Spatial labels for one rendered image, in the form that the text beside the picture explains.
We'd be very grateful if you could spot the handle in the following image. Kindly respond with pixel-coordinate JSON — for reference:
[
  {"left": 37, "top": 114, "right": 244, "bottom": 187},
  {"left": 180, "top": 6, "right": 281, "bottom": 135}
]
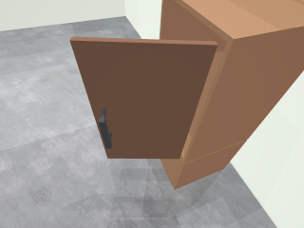
[{"left": 98, "top": 107, "right": 112, "bottom": 149}]

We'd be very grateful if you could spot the cupboard door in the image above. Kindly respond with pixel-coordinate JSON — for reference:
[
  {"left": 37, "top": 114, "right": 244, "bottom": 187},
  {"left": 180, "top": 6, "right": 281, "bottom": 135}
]
[{"left": 69, "top": 36, "right": 218, "bottom": 160}]

